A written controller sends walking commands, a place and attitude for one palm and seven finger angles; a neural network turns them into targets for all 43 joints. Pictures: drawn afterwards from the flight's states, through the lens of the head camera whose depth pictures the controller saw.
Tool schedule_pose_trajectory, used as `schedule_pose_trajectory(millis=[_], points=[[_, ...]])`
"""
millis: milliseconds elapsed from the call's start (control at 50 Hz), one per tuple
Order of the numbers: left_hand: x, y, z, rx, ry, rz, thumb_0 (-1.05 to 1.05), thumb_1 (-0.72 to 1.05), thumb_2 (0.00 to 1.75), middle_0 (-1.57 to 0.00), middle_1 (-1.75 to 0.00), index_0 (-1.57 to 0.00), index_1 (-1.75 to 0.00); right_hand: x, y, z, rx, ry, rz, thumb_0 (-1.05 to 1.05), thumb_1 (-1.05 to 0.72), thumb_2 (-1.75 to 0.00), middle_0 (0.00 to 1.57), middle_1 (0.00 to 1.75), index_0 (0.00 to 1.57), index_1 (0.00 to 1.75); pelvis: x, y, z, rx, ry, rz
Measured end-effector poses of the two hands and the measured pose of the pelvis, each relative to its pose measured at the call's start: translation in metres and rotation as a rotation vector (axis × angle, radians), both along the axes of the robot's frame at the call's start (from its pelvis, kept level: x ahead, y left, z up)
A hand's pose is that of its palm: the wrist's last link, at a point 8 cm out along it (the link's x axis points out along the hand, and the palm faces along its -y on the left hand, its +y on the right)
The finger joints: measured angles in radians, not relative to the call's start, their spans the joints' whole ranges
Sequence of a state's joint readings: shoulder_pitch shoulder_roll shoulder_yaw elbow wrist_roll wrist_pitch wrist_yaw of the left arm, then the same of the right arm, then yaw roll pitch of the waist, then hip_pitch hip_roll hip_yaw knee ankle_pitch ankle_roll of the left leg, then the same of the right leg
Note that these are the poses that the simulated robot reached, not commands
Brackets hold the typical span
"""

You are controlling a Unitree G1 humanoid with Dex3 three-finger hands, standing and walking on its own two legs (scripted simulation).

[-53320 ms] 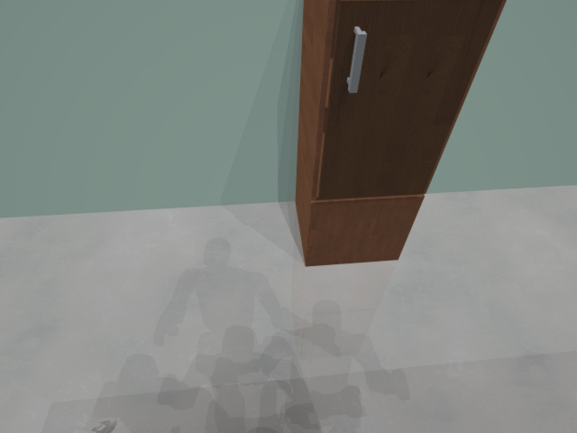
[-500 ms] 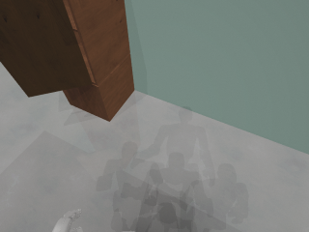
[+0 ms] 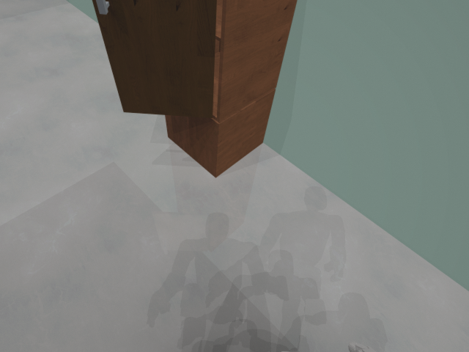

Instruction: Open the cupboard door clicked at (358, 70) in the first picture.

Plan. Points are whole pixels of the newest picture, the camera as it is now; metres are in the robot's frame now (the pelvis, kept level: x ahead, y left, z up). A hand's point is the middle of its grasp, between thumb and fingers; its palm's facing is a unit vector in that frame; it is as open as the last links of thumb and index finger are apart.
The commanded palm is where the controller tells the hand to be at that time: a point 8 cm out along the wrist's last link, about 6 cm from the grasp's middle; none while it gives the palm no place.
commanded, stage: take the last steps up to it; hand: left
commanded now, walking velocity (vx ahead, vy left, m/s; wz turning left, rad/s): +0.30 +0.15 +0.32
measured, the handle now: out of the picture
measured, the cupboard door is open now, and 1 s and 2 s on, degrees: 44 44 44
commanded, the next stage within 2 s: come to a stop and stand still in 1.20 s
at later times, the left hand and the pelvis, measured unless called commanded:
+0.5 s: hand out of the picture +0.07 +0.18 -0.15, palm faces +0.20 -0.96 -0.20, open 7.4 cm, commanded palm none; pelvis +0.08 +0.00 +0.02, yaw +8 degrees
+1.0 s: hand (70, 277) +0.25 +0.36 -0.16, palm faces +0.21 -0.96 -0.19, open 7.4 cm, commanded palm none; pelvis +0.23 +0.16 +0.01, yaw +8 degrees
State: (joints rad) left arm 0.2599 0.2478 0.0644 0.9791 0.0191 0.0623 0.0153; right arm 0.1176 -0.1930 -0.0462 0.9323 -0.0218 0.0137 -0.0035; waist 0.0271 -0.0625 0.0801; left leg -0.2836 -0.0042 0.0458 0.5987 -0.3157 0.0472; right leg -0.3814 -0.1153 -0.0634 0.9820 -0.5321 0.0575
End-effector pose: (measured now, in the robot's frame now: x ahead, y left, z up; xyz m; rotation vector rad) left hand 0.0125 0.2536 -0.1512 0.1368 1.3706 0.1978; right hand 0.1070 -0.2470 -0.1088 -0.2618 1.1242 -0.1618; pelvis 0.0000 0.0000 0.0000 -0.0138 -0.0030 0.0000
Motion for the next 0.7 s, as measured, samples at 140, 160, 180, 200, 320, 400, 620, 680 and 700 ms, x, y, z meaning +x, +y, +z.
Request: schedule_pose_trajectory(millis=[140, 160, 180, 200, 320, 400, 620, 680, 700], points=[[0.025, 0.007, 0.022, 0.002, -0.091, 0.014, 0.01, 0.91, 0.90, -0.20, -0.30, -0.19, -0.29, -0.016, 0.020, -0.004, 0.051, 0.048, 0.016, 0.00, -0.91, -0.89, 0.21, 0.30, 0.20, 0.30, 0.009, 0.006, 0.011, -0.010, 0.002, 0.034], [0.031, 0.006, 0.025, 0.005, -0.107, 0.012, 0.01, 0.91, 0.90, -0.20, -0.30, -0.19, -0.29, -0.021, 0.020, -0.007, 0.060, 0.064, 0.011, 0.00, -0.91, -0.89, 0.21, 0.30, 0.20, 0.30, 0.011, 0.005, 0.012, -0.008, 0.001, 0.039], [0.038, 0.005, 0.028, 0.008, -0.123, 0.008, 0.01, 0.91, 0.90, -0.20, -0.30, -0.19, -0.29, -0.026, 0.019, -0.009, 0.066, 0.081, 0.003, 0.00, -0.91, -0.89, 0.21, 0.30, 0.20, 0.30, 0.013, 0.005, 0.012, -0.004, 0.001, 0.043], [0.045, 0.003, 0.030, 0.011, -0.138, 0.003, 0.01, 0.91, 0.90, -0.20, -0.30, -0.19, -0.29, -0.032, 0.018, -0.013, 0.074, 0.100, -0.004, 0.00, -0.91, -0.89, 0.21, 0.30, 0.20, 0.30, 0.015, 0.004, 0.011, 0.000, 0.000, 0.047], [0.078, -0.010, 0.033, 0.054, -0.236, 0.002, 0.01, 0.91, 0.90, -0.20, -0.30, -0.20, -0.29, -0.053, 0.003, -0.043, 0.112, 0.225, -0.027, 0.00, -0.91, -0.89, 0.21, 0.30, 0.20, 0.30, 0.036, -0.008, -0.003, 0.032, -0.011, 0.082], [0.067, -0.018, 0.037, 0.053, -0.212, 0.069, 0.01, 0.91, 0.90, -0.20, -0.30, -0.20, -0.30, -0.038, -0.002, -0.040, 0.111, 0.284, 0.003, 0.01, -0.91, -0.89, 0.21, 0.30, 0.20, 0.30, 0.053, -0.006, 0.004, 0.029, -0.018, 0.120], [0.015, -0.021, 0.027, -0.062, 0.055, 0.227, 0.01, 0.90, 0.90, -0.20, -0.30, -0.20, -0.30, 0.085, 0.047, -0.016, 0.086, 0.212, 0.118, 0.01, -0.91, -0.89, 0.20, 0.30, 0.20, 0.30, 0.114, 0.036, 0.015, 0.032, 0.018, 0.191], [0.006, -0.008, 0.018, -0.090, 0.126, 0.277, 0.01, 0.90, 0.90, -0.20, -0.30, -0.20, -0.30, 0.133, 0.081, -0.018, 0.078, 0.173, 0.181, 0.01, -0.91, -0.89, 0.20, 0.30, 0.20, 0.30, 0.134, 0.061, 0.008, 0.020, 0.023, 0.206], [0.005, -0.001, 0.013, -0.099, 0.151, 0.291, 0.01, 0.90, 0.90, -0.20, -0.30, -0.20, -0.30, 0.149, 0.094, -0.020, 0.075, 0.152, 0.200, 0.01, -0.91, -0.89, 0.20, 0.30, 0.20, 0.30, 0.142, 0.071, 0.004, 0.016, 0.024, 0.206]])
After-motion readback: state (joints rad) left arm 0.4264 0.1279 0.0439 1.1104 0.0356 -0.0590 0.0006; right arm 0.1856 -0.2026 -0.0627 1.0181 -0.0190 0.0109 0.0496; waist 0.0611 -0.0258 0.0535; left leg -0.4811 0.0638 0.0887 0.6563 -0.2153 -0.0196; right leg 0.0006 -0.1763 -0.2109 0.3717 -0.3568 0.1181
